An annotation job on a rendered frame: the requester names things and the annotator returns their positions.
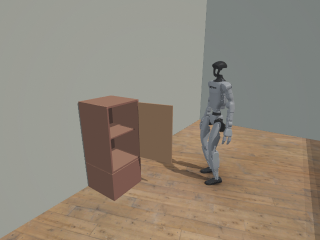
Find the right robot forearm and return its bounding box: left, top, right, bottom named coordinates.
left=204, top=100, right=212, bottom=117

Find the left robot hand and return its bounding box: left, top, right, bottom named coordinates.
left=221, top=128, right=233, bottom=145

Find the robot left upper arm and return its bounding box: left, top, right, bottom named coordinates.
left=221, top=82, right=235, bottom=109

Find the robot right shin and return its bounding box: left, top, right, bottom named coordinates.
left=201, top=146, right=211, bottom=169

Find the humanoid robot torso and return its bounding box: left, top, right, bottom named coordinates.
left=209, top=78, right=228, bottom=125

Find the cupboard door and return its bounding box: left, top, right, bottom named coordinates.
left=138, top=102, right=173, bottom=164

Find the left robot forearm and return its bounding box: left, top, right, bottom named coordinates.
left=225, top=102, right=235, bottom=129

